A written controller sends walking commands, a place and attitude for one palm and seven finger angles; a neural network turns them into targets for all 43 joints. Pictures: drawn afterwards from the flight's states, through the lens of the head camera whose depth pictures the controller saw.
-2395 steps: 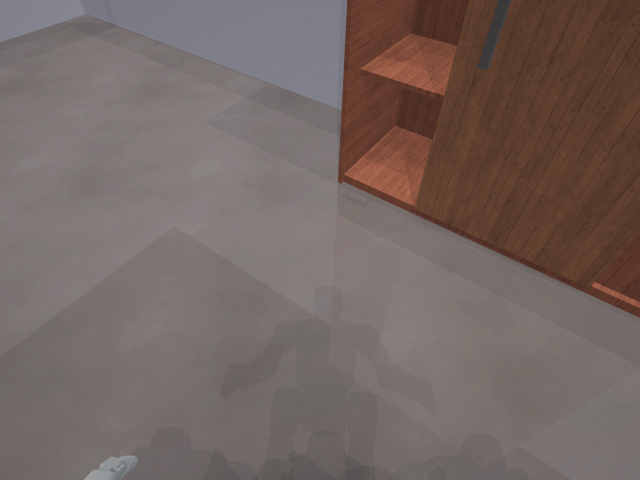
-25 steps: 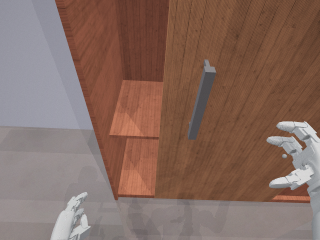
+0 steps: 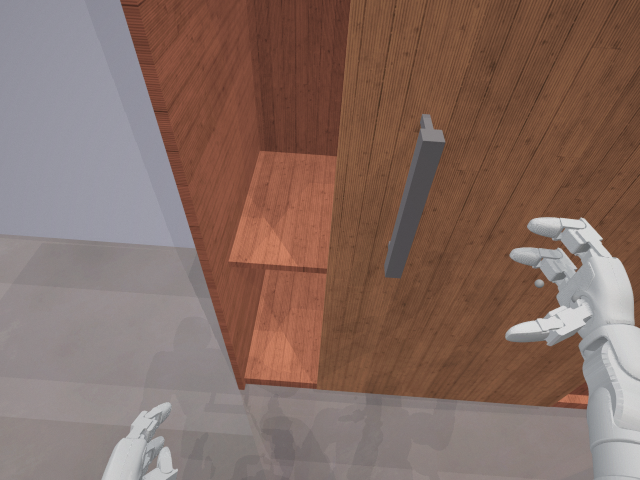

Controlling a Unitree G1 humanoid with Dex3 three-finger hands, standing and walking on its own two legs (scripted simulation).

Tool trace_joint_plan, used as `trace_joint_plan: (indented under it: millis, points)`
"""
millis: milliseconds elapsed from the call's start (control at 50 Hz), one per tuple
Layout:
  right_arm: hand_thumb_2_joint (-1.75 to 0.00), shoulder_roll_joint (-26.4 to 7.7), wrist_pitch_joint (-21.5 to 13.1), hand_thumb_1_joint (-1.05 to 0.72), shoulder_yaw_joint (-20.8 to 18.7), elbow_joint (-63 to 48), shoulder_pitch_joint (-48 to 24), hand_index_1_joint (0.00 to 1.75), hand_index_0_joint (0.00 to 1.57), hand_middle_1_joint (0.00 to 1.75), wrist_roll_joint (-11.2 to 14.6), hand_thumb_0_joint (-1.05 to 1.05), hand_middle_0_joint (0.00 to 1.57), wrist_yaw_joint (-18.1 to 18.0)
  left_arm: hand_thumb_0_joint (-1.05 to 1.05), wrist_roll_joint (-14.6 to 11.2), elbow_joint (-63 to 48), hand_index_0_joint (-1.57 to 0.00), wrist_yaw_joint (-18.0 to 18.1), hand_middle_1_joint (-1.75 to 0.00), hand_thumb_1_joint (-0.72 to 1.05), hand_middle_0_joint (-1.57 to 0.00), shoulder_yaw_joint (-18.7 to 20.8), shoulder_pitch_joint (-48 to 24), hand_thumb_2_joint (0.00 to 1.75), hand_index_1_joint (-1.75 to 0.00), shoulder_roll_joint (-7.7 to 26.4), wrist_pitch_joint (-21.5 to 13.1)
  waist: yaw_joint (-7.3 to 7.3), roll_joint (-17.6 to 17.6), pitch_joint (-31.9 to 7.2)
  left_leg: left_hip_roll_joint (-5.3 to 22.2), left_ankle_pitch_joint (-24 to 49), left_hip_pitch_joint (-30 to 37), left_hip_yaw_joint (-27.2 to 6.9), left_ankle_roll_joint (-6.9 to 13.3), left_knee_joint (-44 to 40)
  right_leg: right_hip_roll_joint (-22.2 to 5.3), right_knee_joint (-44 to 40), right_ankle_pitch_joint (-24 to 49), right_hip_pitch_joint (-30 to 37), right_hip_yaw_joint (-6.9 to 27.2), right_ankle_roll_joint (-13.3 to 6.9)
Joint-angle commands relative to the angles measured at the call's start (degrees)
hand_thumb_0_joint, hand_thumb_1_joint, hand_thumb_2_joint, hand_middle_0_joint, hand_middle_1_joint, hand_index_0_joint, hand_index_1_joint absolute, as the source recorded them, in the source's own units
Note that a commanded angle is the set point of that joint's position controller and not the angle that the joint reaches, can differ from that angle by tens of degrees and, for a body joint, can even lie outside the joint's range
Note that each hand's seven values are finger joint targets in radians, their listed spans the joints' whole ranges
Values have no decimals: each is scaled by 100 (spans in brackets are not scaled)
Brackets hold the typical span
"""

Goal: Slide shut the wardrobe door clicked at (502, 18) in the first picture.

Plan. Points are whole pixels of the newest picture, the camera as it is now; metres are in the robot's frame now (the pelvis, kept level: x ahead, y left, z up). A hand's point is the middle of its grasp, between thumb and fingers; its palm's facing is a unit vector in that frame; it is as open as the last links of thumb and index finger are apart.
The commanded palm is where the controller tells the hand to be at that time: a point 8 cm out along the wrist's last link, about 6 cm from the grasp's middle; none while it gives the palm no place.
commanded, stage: move the hooked fingers beside the handle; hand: right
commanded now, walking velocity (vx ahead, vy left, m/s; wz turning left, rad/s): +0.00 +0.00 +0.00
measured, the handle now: (407, 204) +0.47 -0.09 +0.10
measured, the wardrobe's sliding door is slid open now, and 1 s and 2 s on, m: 0.22 0.22 0.22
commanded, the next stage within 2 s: feel for the door with the fingertips in 1.68 s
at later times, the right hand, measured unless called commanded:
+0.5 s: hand (482, 248) +0.38 -0.18 +0.12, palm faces +0.02 +1.00 -0.03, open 14.0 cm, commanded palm +0.36 -0.22 +0.11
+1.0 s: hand (451, 224) +0.43 -0.14 +0.11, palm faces +0.02 +1.00 -0.02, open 14.0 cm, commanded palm +0.39 -0.20 +0.11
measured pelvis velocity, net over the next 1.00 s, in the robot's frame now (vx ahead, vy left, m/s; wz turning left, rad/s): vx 0.01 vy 0.01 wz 0.03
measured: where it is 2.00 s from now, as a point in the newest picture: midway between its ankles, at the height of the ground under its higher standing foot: outside the picture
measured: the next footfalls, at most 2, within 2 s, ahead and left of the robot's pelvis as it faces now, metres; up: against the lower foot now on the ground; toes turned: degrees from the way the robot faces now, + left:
none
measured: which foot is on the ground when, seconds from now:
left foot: down 0.00-1.00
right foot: down 0.00-1.00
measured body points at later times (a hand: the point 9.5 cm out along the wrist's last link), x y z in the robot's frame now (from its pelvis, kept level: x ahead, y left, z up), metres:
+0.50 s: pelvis +0.01 +0.00 +0.00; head +0.02 +0.01 +0.45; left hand +0.13 +0.25 -0.10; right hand +0.38 -0.23 +0.12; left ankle +0.00 +0.12 -0.73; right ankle +0.01 -0.12 -0.73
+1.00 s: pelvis +0.01 +0.01 +0.00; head +0.04 +0.02 +0.45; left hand +0.09 +0.26 -0.12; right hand +0.42 -0.20 +0.11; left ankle +0.00 +0.12 -0.73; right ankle +0.01 -0.12 -0.73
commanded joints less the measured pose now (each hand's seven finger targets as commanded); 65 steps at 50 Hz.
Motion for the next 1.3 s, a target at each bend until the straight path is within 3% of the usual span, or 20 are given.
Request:
trace_joint_plan:
  millis: [0,60,80,140,240,320,400,440,520,600,660,720,780,860,980,1020,1080,1160,1220,1280]
  points:
    - [-30,-1164,-378,50,-234,-1215,-1887,120,30,120,66,0,30,-135,0,-1,-778,-20,2,-30,90,-20,287,-360,90,-30,724,-268,56,-77,-1327,-126,1446,175,-55,135,-409,118,-520,1269,705,217,-159]
    - [-30,-1012,-270,50,-93,-989,-2107,120,30,120,25,0,30,-254,0,-19,-776,-20,-25,-30,90,-20,277,-372,90,-30,725,-182,88,73,-1108,-125,1255,46,-49,126,-431,114,-580,1033,540,217,-145]
    - [-30,-1192,-272,50,-237,-922,-2189,120,30,120,-47,0,30,-327,0,-11,-754,-20,-22,-30,90,-20,295,-349,90,-30,745,-141,61,195,-1148,-130,1235,85,-65,126,-444,111,-560,1034,519,194,-156]
    - [-30,-901,-363,50,28,-1253,-2277,120,30,120,-108,0,30,-465,0,3,-836,-20,-76,-30,90,-20,309,-343,90,-30,663,-134,22,-203,-1536,-121,1454,205,-70,155,-349,115,-529,1340,788,206,-120]
    - [-30,-1025,-393,50,-79,-807,-2591,120,30,120,-181,0,30,-668,0,9,-716,-20,-99,-30,90,-20,307,-269,90,-30,692,-6,101,99,-1284,-140,1459,130,-95,137,-377,102,-523,1211,568,172,-125]
    - [-30,-647,-457,50,296,-791,-2844,120,30,120,-271,0,30,-735,0,20,-744,-20,-137,-30,90,-20,313,-237,90,-30,626,52,127,-109,-1510,-137,1572,173,-116,148,-351,126,-478,1329,709,139,-123]
    - [-30,-777,-562,50,178,-681,-2976,120,30,120,-291,0,30,-819,0,35,-700,-20,-170,-30,90,-20,345,-142,90,-30,662,108,128,144,-1699,-151,1888,306,-131,136,-307,131,-422,1554,688,115,-136]
    - [-30,-571,-576,50,335,-672,-2974,120,30,120,-302,0,30,-838,0,31,-704,-20,-205,-30,90,-20,349,-124,90,-30,621,123,136,-25,-1678,-152,1983,272,-112,146,-278,131,-410,1675,746,102,-119]
    - [-30,-649,-554,50,293,-197,-3287,120,30,120,-356,0,30,-967,0,17,-632,-20,-222,-30,90,-20,346,-99,90,-30,657,224,199,267,-1294,-171,1576,66,-141,124,-357,151,-438,1133,403,83,-144]
    - [-30,-554,-738,50,462,-444,-3743,120,30,120,-451,0,30,-1079,0,58,-656,-20,-244,-30,90,-20,365,-31,90,-30,614,261,209,-31,-1835,-173,1774,200,-188,138,-278,176,-366,1359,658,60,-149]
    - [-30,-432,-810,50,496,-236,-3662,120,30,120,-445,0,30,-1144,0,62,-627,-20,-276,-30,90,-20,373,12,90,-30,600,261,198,58,-1828,-183,1951,204,-178,139,-238,159,-330,1501,658,54,-136]
    - [-30,-676,-785,50,272,327,-3872,120,30,120,-475,0,30,-1207,0,58,-540,-20,-270,-30,90,-20,375,84,90,-30,643,356,261,479,-1525,-191,1791,150,-220,93,-318,184,-335,1159,290,-9,-176]
    - [-30,-890,-803,50,156,627,-4068,120,30,120,-574,0,30,-1222,0,68,-539,-20,-265,-30,90,-20,352,108,90,-30,664,455,233,354,-1530,-182,1713,138,-289,99,-317,203,-310,1065,145,-56,-192]
    - [-30,-574,-1000,50,402,549,-4372,120,30,120,-535,0,30,-1180,0,79,-571,-20,-307,-30,90,-20,386,207,90,-30,611,461,293,56,-1944,-208,2039,188,-264,131,-195,207,-221,1389,403,-51,-175]
    - [-30,-715,-976,50,177,813,-3760,120,30,120,-577,0,30,-1192,0,86,-604,-20,-374,-30,90,-20,434,294,90,-30,667,550,181,553,-1848,-221,2240,316,-253,102,-185,190,-224,1455,119,-96,-199]
    - [-30,-711,-970,50,172,596,-3737,120,30,120,-563,0,30,-1197,0,78,-683,-20,-392,-30,90,-20,426,255,90,-30,643,565,143,176,-1909,-202,2144,328,-264,124,-179,206,-249,1379,156,-115,-187]
    - [-30,-858,-1025,50,100,333,-3772,120,30,120,-570,0,30,-1215,0,83,-697,-20,-375,-30,90,-20,431,221,90,-30,654,596,181,367,-1859,-225,2180,338,-272,110,-194,183,-241,1419,154,-101,-212]
    - [-30,-514,-1119,50,449,-83,-4002,120,30,120,-518,0,30,-1190,0,63,-697,-20,-367,-30,90,-20,446,174,90,-30,608,532,259,-146,-1961,-249,1970,143,-229,145,-185,158,-252,1422,518,-45,-173]
    - [-30,-434,-1023,50,495,170,-3996,120,30,120,-493,0,30,-1225,0,56,-598,-20,-349,-30,90,-20,444,193,90,-30,632,513,343,226,-1755,-267,1778,25,-182,125,-248,139,-272,1243,420,10,-179]
    - [-30,-389,-969,50,573,249,-4158,120,30,120,-571,0,30,-1263,0,51,-566,-20,-353,-30,90,-20,429,167,90,-30,645,499,315,20,-1722,-252,1634,-96,-177,148,-243,152,-272,1190,458,17,-166]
